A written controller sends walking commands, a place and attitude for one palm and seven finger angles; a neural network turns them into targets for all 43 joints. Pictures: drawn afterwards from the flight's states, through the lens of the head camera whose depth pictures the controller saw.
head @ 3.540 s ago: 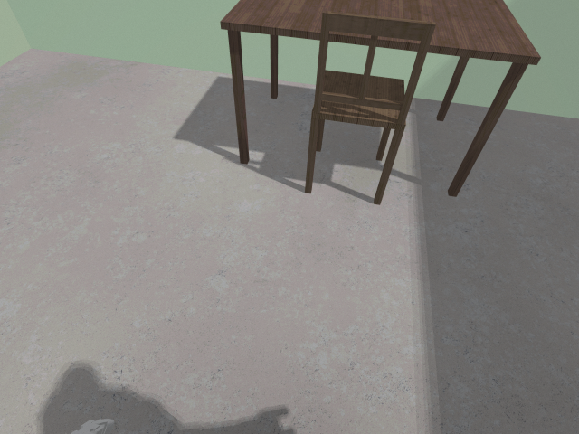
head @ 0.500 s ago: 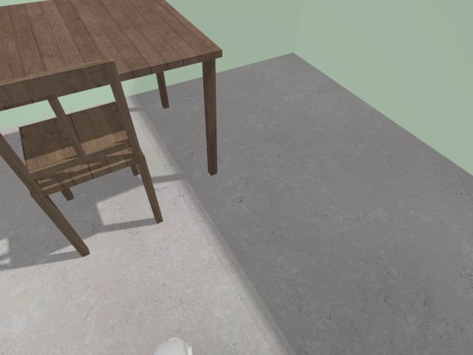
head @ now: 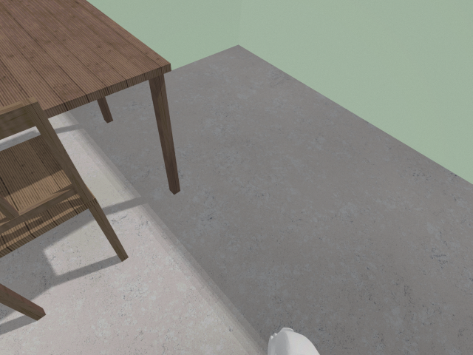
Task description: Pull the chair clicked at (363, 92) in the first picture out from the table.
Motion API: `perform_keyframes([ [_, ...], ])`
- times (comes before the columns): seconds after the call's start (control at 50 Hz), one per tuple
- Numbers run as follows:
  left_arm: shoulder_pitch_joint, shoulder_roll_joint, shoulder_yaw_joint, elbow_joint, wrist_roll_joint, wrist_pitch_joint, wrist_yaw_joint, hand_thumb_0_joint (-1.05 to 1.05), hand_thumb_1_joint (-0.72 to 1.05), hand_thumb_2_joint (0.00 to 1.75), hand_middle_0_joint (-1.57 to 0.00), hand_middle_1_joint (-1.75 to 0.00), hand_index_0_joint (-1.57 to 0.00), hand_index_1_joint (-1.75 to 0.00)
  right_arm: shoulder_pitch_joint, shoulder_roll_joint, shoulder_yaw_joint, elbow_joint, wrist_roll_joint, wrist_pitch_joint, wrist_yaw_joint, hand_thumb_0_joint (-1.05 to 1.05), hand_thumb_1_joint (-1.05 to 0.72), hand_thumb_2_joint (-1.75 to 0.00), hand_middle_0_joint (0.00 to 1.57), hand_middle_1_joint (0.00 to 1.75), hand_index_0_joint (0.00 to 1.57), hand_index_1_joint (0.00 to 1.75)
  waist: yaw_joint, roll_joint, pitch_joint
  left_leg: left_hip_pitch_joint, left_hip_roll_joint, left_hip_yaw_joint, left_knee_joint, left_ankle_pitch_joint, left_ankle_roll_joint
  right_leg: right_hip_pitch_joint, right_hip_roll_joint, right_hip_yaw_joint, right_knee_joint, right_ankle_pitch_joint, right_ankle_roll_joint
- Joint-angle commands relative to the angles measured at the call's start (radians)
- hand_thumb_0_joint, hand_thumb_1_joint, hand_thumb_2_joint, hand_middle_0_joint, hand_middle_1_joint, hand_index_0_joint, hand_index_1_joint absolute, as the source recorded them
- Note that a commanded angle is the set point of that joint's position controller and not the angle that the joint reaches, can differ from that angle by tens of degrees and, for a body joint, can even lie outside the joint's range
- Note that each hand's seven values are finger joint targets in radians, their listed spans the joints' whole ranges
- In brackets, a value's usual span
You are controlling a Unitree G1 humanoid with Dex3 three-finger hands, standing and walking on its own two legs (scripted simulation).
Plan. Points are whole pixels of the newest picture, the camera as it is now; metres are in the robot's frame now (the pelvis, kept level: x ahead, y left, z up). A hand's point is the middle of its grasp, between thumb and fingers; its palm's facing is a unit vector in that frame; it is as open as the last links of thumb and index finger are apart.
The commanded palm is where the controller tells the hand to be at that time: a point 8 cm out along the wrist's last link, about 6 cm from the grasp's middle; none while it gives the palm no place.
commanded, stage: turn to face it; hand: left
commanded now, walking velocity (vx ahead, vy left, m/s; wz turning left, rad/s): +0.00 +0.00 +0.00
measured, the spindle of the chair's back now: out of the picture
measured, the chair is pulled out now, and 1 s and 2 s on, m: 0.00 0.00 0.00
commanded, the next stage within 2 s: take the last steps up to it in 1.44 s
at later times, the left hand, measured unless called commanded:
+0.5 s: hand out of the picture +0.14 +0.17 -0.19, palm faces +0.18 -0.97 -0.14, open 7.4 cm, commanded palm none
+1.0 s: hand out of the picture +0.08 +0.19 -0.15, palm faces +0.42 -0.86 -0.29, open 7.4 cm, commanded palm none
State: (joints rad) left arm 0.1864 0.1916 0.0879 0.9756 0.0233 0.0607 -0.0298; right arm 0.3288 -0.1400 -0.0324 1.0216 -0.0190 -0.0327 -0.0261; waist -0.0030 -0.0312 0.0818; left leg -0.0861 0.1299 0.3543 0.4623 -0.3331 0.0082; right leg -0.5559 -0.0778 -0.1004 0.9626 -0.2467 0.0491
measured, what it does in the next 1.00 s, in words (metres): steps on the spot, turning left: right foot, then left foot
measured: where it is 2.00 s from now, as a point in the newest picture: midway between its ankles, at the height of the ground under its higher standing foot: outside the picture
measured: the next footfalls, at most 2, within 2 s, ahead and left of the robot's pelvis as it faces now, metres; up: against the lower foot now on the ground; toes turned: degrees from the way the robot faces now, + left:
right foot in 0.12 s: +0.13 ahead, -0.13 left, +0.00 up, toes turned -10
left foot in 0.50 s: +0.09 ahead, +0.10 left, +0.00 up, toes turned +19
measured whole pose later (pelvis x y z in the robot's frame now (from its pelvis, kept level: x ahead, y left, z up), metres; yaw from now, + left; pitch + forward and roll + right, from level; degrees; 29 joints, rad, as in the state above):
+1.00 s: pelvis +0.06 -0.05 -0.01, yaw +25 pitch +0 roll +0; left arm 0.15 0.21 0.04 0.87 0.01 0.02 0.02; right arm 0.19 -0.27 -0.08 0.91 -0.01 0.06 0.01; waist -0.02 0.06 0.06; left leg -0.43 -0.04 -0.09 0.76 -0.38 -0.02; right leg -0.27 -0.03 -0.06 0.58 -0.32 0.02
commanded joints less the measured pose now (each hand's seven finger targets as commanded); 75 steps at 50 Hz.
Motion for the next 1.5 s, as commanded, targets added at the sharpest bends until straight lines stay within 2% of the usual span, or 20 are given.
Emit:
perform_keyframes([
  [0.0, -0.089, 0.020, -0.001, -0.114, 0.003, -0.033, 0.003, 0.00, 0.90, 0.90, -0.20, -0.30, -0.20, -0.30, 0.049, -0.178, -0.058, -0.042, -0.010, 0.000, -0.001, 0.00, -0.90, -0.90, 0.20, 0.30, 0.20, 0.30, -0.044, 0.227, -0.016, 0.051, 0.264, -0.077, -0.058, 0.647, 0.088, 0.029, 0.006, -0.026, -0.185, -0.045, -0.020],
  [0.06, 0.057, 0.038, -0.004, -0.067, 0.011, -0.064, 0.024, 0.00, 0.90, 0.90, -0.20, -0.30, -0.20, -0.30, 0.046, -0.174, -0.053, -0.024, -0.003, 0.007, 0.004, 0.00, -0.90, -0.90, 0.20, 0.30, 0.20, 0.30, 0.026, 0.152, -0.101, -0.017, 0.216, -0.077, 0.150, 0.707, 0.044, 0.311, 0.056, -0.054, -0.410, 0.101, -0.048],
  [0.08, 0.163, 0.102, 0.005, -0.029, 0.017, -0.083, 0.037, 0.00, 0.90, 0.90, -0.20, -0.30, -0.20, -0.30, 0.056, -0.142, -0.045, -0.022, 0.007, 0.005, 0.011, 0.00, -0.90, -0.90, 0.20, 0.30, 0.20, 0.30, 0.069, 0.031, -0.205, -0.146, 0.158, -0.066, 0.334, 0.539, -0.001, 0.536, -0.047, 0.053, -0.458, 0.397, -0.078],
  [0.1, 0.235, 0.200, 0.021, 0.005, 0.013, -0.100, 0.050, 0.00, 0.90, 0.90, -0.20, -0.30, -0.20, -0.30, 0.072, -0.061, -0.025, -0.043, 0.019, 0.004, 0.012, 0.00, -0.90, -0.90, 0.20, 0.30, 0.20, 0.30, 0.080, -0.226, -0.314, -0.374, 0.009, -0.086, 0.578, -0.182, -0.050, 0.737, -0.330, 0.354, -0.464, 0.869, -0.204],
  [0.12, 0.238, 0.202, 0.001, 0.012, -0.011, -0.098, 0.052, 0.00, 0.90, 0.90, -0.20, -0.30, -0.20, -0.30, 0.054, -0.065, -0.017, -0.046, 0.021, 0.019, -0.001, 0.00, -0.90, -0.90, 0.20, 0.30, 0.20, 0.30, 0.076, -0.117, -0.326, -0.341, -0.010, -0.265, 0.644, -0.329, -0.045, 0.660, -0.357, 0.292, -0.494, 0.983, -0.267],
  [0.22, -0.049, 0.122, -0.022, -0.041, -0.001, -0.078, 0.071, 0.00, 0.90, 0.90, -0.20, -0.30, -0.20, -0.30, 0.041, -0.058, -0.020, 0.002, 0.009, 0.068, 0.008, 0.00, -0.90, -0.90, 0.20, 0.30, 0.20, 0.30, -0.017, -0.101, -0.097, -0.315, -0.007, -0.312, 0.643, -0.171, -0.054, 0.299, -0.280, 0.096, -0.629, 0.412, -0.200],
  [0.44, -0.041, 0.144, 0.010, -0.088, -0.004, -0.043, 0.068, 0.00, 0.90, 0.90, -0.20, -0.30, -0.20, -0.30, 0.016, -0.103, -0.043, -0.091, -0.003, 0.064, 0.041, 0.00, -0.90, -0.90, 0.20, 0.30, 0.20, 0.30, -0.034, -0.013, -0.097, -0.162, -0.029, -0.228, 0.120, 0.052, -0.038, 0.224, -0.266, -0.075, -0.444, 0.021, -0.091],
  [0.48, -0.064, 0.055, -0.001, -0.163, -0.016, -0.028, 0.054, 0.00, 0.90, 0.90, -0.20, -0.30, -0.20, -0.30, 0.072, -0.273, -0.080, -0.120, -0.018, 0.051, 0.033, 0.00, -0.90, -0.90, 0.20, 0.30, 0.20, 0.30, -0.077, 0.439, -0.054, -0.127, 0.306, -0.762, -0.195, 0.292, 0.151, -0.064, -0.042, -0.109, -0.023, -0.400, 0.033],
  [0.5, -0.130, 0.077, -0.003, -0.179, -0.002, -0.025, 0.054, 0.00, 0.90, 0.90, -0.20, -0.30, -0.20, -0.30, 0.084, -0.294, -0.087, -0.108, -0.020, 0.048, 0.022, 0.00, -0.90, -0.90, 0.20, 0.30, 0.20, 0.30, -0.103, 0.330, -0.082, -0.160, 0.327, -0.815, -0.220, 0.233, 0.208, -0.062, -0.031, 0.015, 0.161, -0.379, 0.014],
  [0.62, -0.034, 0.094, 0.007, -0.117, -0.009, -0.033, 0.041, 0.00, 0.90, 0.90, -0.20, -0.30, -0.20, -0.30, -0.074, -0.245, -0.068, -0.154, -0.005, 0.024, 0.007, 0.00, -0.90, -0.90, 0.20, 0.30, 0.20, 0.30, -0.023, 0.153, -0.172, -0.005, 0.135, -0.525, -0.099, 0.528, 0.149, -0.048, -0.025, 0.081, 0.157, -0.152, 0.046],
  [0.88, 0.037, 0.128, -0.004, -0.141, -0.023, -0.042, 0.055, 0.00, 0.90, 0.90, -0.20, -0.30, -0.20, -0.30, -0.159, -0.302, -0.091, -0.192, -0.004, 0.064, 0.029, 0.00, -0.90, -0.90, 0.20, 0.30, 0.20, 0.30, 0.004, 0.200, -0.155, -0.173, 0.058, -0.667, -0.031, 0.438, 0.129, 0.312, 0.063, 0.059, -0.382, -0.089, 0.029],
  [0.9, 0.087, 0.146, 0.001, -0.135, -0.022, -0.050, 0.058, 0.00, 0.90, 0.90, -0.20, -0.30, -0.20, -0.30, -0.178, -0.289, -0.091, -0.202, 0.002, 0.066, 0.032, 0.00, -0.90, -0.90, 0.20, 0.30, 0.20, 0.30, 0.032, 0.159, -0.171, -0.243, 0.023, -0.648, 0.028, 0.361, 0.090, 0.426, 0.040, 0.066, -0.538, 0.008, 0.022],
  [0.94, 0.095, 0.312, 0.025, -0.158, 0.006, -0.066, 0.068, 0.00, 0.90, 0.90, -0.20, -0.30, -0.20, -0.30, -0.163, -0.173, -0.072, -0.246, 0.010, 0.067, 0.042, 0.00, -0.90, -0.90, 0.20, 0.30, 0.20, 0.30, 0.038, -0.284, -0.146, -0.566, -0.210, -0.386, 0.458, -0.239, -0.060, 0.541, -0.411, 0.482, -0.724, 0.112, -0.153],
  [1.04, -0.061, 0.178, -0.011, -0.197, -0.001, -0.069, 0.066, 0.00, 0.90, 0.90, -0.20, -0.30, -0.20, -0.30, -0.153, -0.205, -0.079, -0.178, -0.003, 0.094, 0.061, 0.00, -0.90, -0.90, 0.20, 0.30, 0.20, 0.30, -0.036, -0.153, -0.027, -0.502, -0.100, -0.381, 0.796, -0.039, -0.070, 0.313, -0.239, 0.137, -0.652, 0.204, -0.142],
  [1.24, 0.112, 0.250, 0.007, -0.116, 0.011, -0.059, 0.061, 0.00, 0.90, 0.90, -0.20, -0.30, -0.20, -0.30, -0.269, -0.159, -0.039, -0.199, 0.009, 0.079, 0.055, 0.00, -0.90, -0.90, 0.20, 0.30, 0.20, 0.30, 0.057, -0.181, -0.100, -0.321, -0.113, -0.264, 0.306, -0.145, -0.060, 0.471, -0.292, 0.059, -0.548, 0.470, -0.178],
  [1.3, 0.092, 0.247, 0.010, -0.102, -0.002, -0.051, 0.058, 0.00, 0.90, 0.90, -0.20, -0.30, -0.20, -0.30, -0.166, -0.182, -0.039, -0.167, 0.006, 0.064, 0.048, 0.00, -0.90, -0.90, 0.20, 0.30, 0.20, 0.30, 0.002, -0.148, -0.149, -0.112, -0.118, -0.244, 0.006, 0.080, -0.037, 0.414, -0.245, -0.018, -0.418, 0.432, -0.095],
  [1.32, 0.093, 0.216, 0.006, -0.112, -0.012, -0.047, 0.055, 0.00, 0.90, 0.90, -0.20, -0.30, -0.20, -0.30, -0.119, -0.250, -0.054, -0.157, 0.002, 0.052, 0.045, 0.00, -0.90, -0.90, 0.20, 0.30, 0.20, 0.30, -0.027, -0.005, -0.196, 0.060, -0.015, -0.348, -0.078, 0.279, 0.003, 0.285, -0.195, -0.062, -0.271, 0.288, -0.039],
  [1.34, 0.077, 0.143, -0.014, -0.151, -0.013, -0.042, 0.046, 0.00, 0.90, 0.90, -0.20, -0.30, -0.20, -0.30, -0.068, -0.357, -0.077, -0.159, -0.004, 0.049, 0.042, 0.00, -0.90, -0.90, 0.20, 0.30, 0.20, 0.30, -0.052, 0.309, -0.193, 0.181, 0.243, -0.660, -0.092, 0.649, 0.119, 0.015, -0.067, -0.085, -0.070, -0.278, 0.030],
  [1.36, 0.018, 0.137, -0.026, -0.162, -0.005, -0.029, 0.056, 0.00, 0.90, 0.90, -0.20, -0.30, -0.20, -0.30, -0.022, -0.374, -0.079, -0.134, 0.000, 0.053, 0.028, 0.00, -0.90, -0.90, 0.20, 0.30, 0.20, 0.30, -0.081, 0.303, -0.182, 0.095, 0.294, -0.680, -0.106, 0.754, 0.196, 0.007, -0.050, 0.022, 0.051, -0.421, 0.024],
  [1.48, 0.058, 0.134, -0.017, -0.069, -0.011, -0.023, 0.044, 0.00, 0.90, 0.90, -0.20, -0.30, -0.20, -0.30, -0.166, -0.252, -0.038, -0.148, 0.002, 0.040, 0.007, 0.00, -0.90, -0.90, 0.20, 0.30, 0.20, 0.30, -0.002, 0.170, -0.118, -0.008, 0.110, -0.473, -0.120, 0.648, 0.156, 0.064, -0.030, 0.073, 0.125, -0.172, 0.027],
])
